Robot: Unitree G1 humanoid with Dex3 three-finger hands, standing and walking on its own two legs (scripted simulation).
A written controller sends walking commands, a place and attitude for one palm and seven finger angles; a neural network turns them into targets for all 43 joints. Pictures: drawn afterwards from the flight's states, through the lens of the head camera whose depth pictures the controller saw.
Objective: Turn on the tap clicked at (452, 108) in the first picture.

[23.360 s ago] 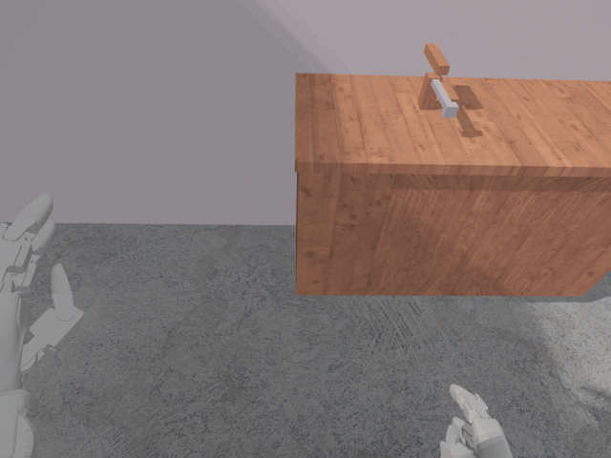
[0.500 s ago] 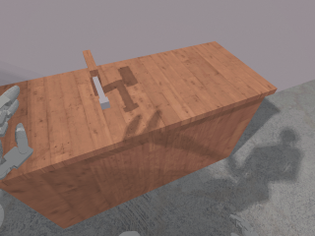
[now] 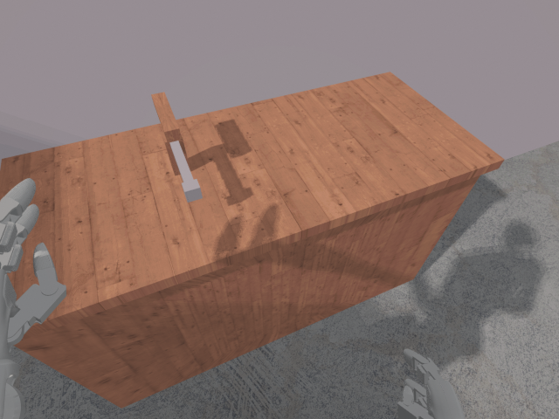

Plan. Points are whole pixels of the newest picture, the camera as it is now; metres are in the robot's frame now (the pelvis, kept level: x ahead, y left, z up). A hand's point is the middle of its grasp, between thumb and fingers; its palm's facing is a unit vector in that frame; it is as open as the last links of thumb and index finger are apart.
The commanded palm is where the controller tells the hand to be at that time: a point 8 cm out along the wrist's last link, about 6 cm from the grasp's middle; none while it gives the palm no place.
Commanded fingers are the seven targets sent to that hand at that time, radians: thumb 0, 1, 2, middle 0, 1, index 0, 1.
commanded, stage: look again from close up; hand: left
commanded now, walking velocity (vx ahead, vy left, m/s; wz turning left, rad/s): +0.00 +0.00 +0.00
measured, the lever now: (192, 190) +0.47 +0.20 +0.03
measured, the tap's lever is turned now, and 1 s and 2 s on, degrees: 0 0 0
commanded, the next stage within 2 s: shuffle to correct the standing spot in 0.04 s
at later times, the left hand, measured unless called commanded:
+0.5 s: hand (68, 268) +0.23 +0.25 +0.16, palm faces +0.43 -0.82 -0.38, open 7.4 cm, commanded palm +0.17 +0.28 +0.18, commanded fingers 0.00 0.90 0.90 -0.20 -0.30 -0.20 -0.30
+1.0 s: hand (155, 237) +0.28 +0.17 +0.16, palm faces +0.52 -0.75 -0.41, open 7.4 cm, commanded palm +0.22 +0.19 +0.18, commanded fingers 0.00 0.90 0.90 -0.20 -0.30 -0.20 -0.30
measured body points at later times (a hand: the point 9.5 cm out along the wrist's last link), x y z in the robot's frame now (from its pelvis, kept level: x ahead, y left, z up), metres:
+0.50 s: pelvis +0.03 -0.01 +0.00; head +0.05 +0.01 +0.45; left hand +0.20 +0.29 +0.18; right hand +0.19 -0.22 -0.09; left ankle +0.03 +0.11 -0.74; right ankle -0.02 -0.08 -0.74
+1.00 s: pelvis +0.09 -0.10 -0.02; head +0.11 -0.10 +0.43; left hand +0.24 +0.21 +0.18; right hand +0.28 -0.31 -0.12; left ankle +0.05 +0.03 -0.68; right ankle +0.19 -0.19 -0.74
